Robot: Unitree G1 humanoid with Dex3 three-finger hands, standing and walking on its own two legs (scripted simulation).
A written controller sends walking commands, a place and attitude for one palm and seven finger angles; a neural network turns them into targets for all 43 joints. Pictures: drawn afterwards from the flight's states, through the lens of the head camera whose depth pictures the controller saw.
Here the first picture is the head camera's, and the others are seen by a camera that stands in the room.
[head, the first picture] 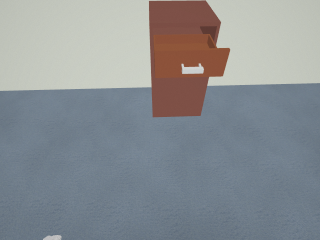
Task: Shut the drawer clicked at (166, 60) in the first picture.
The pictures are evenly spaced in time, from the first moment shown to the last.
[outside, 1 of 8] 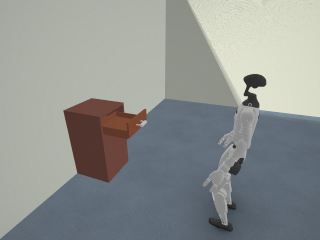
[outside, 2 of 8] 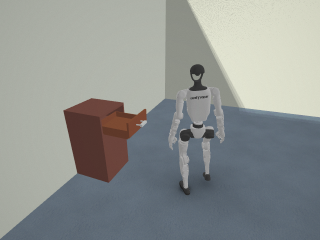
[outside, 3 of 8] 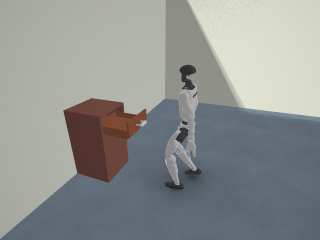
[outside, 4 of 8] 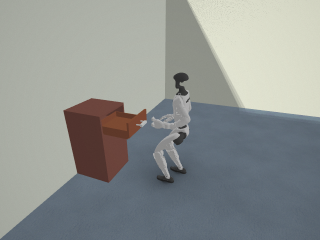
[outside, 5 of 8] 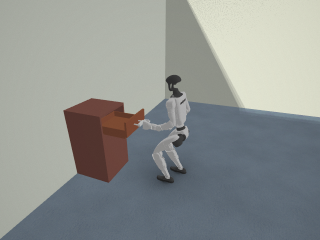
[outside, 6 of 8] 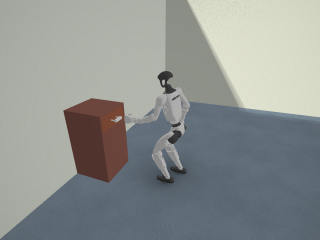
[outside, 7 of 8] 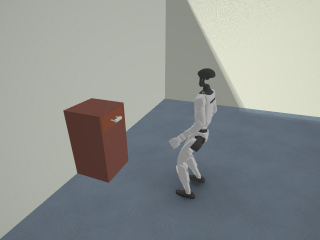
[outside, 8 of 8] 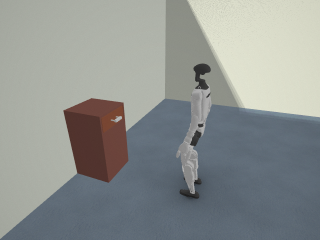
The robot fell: no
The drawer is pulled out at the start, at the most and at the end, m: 0.30 0.30 0.00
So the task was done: yes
